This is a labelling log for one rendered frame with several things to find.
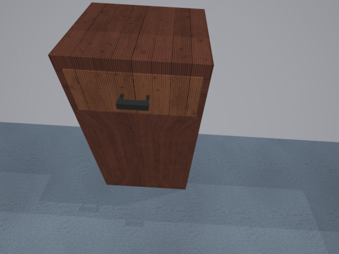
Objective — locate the handle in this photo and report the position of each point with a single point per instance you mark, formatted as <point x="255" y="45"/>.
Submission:
<point x="126" y="104"/>

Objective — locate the cabinet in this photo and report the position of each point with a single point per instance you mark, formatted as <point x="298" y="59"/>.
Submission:
<point x="138" y="149"/>

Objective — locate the drawer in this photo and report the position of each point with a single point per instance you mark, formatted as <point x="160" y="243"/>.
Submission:
<point x="168" y="94"/>

